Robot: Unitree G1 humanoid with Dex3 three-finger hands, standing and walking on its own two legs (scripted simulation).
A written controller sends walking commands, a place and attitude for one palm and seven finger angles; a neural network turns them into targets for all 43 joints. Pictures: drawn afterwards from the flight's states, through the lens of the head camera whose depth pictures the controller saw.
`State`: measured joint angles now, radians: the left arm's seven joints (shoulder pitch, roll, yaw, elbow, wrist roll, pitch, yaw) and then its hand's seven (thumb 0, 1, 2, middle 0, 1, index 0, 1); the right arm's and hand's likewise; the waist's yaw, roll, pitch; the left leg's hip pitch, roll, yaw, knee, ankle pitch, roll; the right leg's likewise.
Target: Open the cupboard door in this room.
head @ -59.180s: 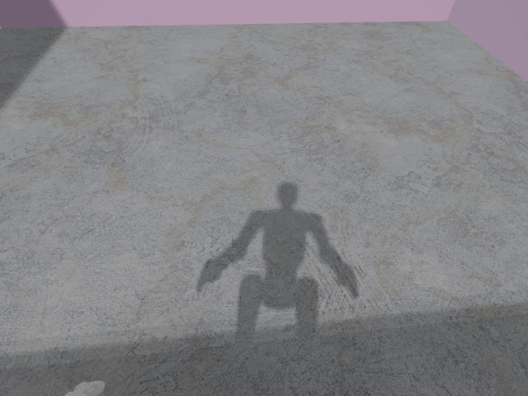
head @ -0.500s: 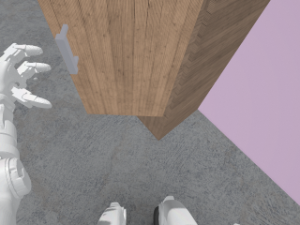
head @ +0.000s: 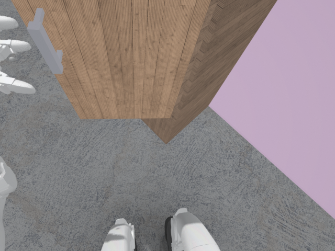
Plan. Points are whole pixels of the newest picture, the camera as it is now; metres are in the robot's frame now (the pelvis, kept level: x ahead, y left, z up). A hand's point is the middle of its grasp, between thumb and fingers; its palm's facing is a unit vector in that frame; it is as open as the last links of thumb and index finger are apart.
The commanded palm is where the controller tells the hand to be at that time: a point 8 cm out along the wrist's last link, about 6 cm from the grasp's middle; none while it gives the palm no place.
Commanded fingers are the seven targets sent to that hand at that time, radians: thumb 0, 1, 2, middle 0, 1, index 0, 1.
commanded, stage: move the hooked fingers beside the handle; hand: left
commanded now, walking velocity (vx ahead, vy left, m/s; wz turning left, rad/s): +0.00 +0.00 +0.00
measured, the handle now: (49, 43) +0.55 +0.22 +0.08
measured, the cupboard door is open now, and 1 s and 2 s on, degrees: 50 50 49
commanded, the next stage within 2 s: slide the fingers in behind the handle in 0.66 s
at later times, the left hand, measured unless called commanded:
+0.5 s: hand (12, 63) +0.50 +0.28 +0.08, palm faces -0.01 -1.00 -0.01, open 14.0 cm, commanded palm +0.49 +0.31 +0.08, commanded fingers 0.00 -0.50 0.30 -0.30 -1.20 -0.30 -1.20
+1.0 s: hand (21, 62) +0.51 +0.26 +0.07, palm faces -0.02 -1.00 +0.00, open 14.0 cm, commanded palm +0.50 +0.30 +0.08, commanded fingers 0.00 -0.50 0.30 -0.30 -1.20 -0.30 -1.20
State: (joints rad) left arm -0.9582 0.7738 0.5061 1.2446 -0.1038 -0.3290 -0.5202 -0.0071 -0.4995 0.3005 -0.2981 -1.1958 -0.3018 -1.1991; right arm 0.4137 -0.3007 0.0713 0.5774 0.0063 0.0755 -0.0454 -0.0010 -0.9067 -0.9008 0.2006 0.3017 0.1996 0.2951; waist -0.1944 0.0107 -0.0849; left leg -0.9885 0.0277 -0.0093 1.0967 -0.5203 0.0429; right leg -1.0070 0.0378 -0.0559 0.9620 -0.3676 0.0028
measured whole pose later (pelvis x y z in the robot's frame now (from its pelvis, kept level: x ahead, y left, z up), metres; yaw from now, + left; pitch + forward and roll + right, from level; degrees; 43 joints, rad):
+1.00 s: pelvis +0.01 +0.00 +0.00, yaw +0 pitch +24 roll -5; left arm -0.93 0.71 0.48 1.20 -0.12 -0.33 -0.49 -0.01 -0.50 0.30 -0.30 -1.20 -0.30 -1.20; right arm 0.41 -0.29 0.07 0.58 0.00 0.09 -0.03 0.00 -0.91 -0.90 0.20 0.30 0.20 0.30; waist -0.18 0.01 -0.09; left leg -0.99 0.03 -0.02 1.11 -0.53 0.04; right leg -1.00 0.04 -0.07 0.96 -0.38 0.00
